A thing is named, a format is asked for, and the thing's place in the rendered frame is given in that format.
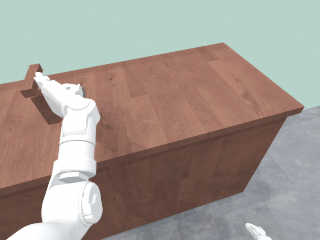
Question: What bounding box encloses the robot right hand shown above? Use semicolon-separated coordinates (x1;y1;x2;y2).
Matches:
245;223;272;240

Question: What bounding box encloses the robot left forearm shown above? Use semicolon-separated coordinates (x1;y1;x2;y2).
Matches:
41;94;101;222

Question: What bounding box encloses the robot left hand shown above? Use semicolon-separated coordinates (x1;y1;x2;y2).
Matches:
34;72;83;119

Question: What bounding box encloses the counter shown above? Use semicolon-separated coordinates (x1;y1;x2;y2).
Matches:
0;42;305;240

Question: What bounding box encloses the robot left upper arm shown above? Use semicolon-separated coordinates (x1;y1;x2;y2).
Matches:
6;181;103;240

